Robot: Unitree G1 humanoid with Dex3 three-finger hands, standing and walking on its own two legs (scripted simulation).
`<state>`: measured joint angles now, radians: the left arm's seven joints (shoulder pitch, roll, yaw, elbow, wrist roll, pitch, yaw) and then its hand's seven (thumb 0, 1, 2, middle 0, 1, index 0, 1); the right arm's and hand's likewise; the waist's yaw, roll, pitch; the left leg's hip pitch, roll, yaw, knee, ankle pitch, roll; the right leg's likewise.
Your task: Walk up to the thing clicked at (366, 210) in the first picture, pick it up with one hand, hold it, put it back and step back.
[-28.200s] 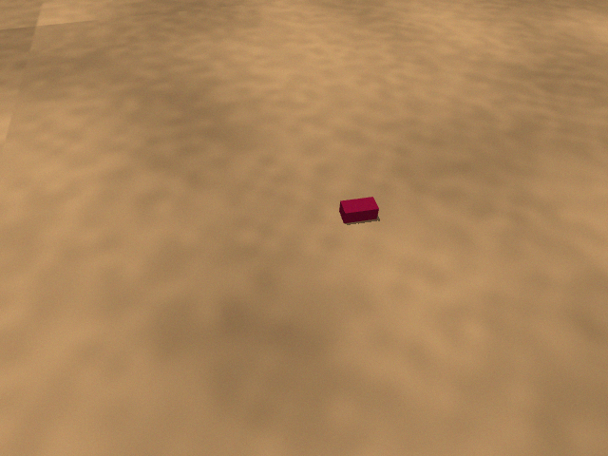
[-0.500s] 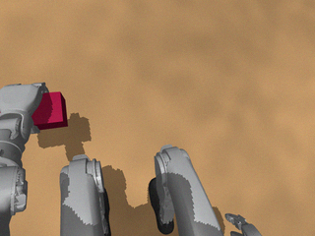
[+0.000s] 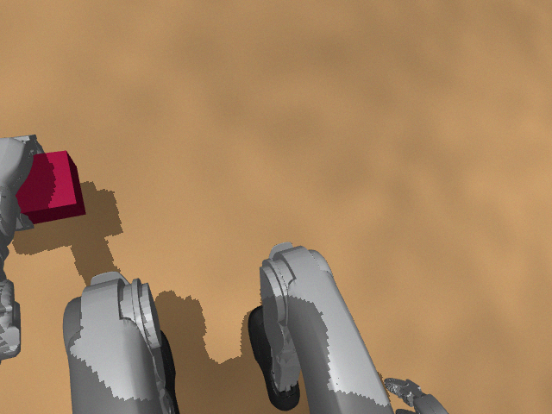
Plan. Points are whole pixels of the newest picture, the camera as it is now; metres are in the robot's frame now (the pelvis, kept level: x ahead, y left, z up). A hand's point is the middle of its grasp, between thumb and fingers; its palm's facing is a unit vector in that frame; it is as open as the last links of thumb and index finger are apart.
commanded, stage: lower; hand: left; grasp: from above
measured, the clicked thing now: (14, 193) +0.45 +0.31 -0.22
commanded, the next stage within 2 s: rest in 0.28 s
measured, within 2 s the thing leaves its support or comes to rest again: neither
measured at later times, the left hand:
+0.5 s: hand (33, 199) +0.45 +0.29 -0.25, palm faces -0.46 -0.09 -0.88, open 11.3 cm
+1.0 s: hand (50, 198) +0.46 +0.28 -0.29, palm faces -0.46 -0.13 -0.88, open 11.3 cm
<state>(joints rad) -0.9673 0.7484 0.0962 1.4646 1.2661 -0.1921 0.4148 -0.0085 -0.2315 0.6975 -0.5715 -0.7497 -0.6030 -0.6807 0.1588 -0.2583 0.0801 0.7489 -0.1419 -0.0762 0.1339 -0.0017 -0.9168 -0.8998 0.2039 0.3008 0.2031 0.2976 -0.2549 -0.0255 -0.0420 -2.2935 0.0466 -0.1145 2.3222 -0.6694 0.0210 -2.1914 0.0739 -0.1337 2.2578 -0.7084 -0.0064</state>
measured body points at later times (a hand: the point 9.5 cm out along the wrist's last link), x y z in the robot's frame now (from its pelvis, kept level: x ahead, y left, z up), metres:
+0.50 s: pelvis +0.00 +0.00 -0.04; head +0.26 +0.09 +0.32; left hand +0.47 +0.30 -0.20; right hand +0.05 -0.27 -0.13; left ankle +0.08 +0.12 -0.32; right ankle +0.09 -0.11 -0.32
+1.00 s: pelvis +0.00 +0.00 -0.05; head +0.28 +0.10 +0.29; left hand +0.48 +0.29 -0.24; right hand +0.04 -0.26 -0.12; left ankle +0.08 +0.12 -0.32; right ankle +0.09 -0.11 -0.32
